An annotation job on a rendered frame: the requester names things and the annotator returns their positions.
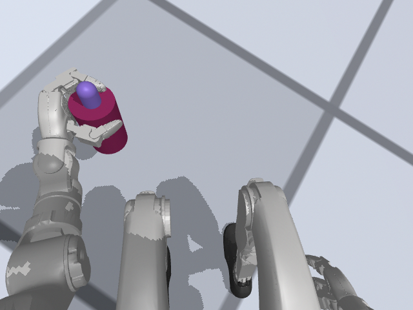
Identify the bottle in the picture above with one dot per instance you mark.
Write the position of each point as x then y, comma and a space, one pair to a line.
90, 107

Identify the right robot foot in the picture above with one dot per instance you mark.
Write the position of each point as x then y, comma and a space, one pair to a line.
238, 289

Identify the left robot hand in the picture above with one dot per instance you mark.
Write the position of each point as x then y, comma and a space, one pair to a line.
56, 120

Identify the left robot arm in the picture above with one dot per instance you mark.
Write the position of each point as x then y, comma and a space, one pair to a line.
49, 263

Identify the right robot hand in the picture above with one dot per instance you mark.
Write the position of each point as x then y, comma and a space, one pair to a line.
333, 287

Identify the right robot arm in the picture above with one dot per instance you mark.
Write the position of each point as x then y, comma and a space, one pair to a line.
352, 303

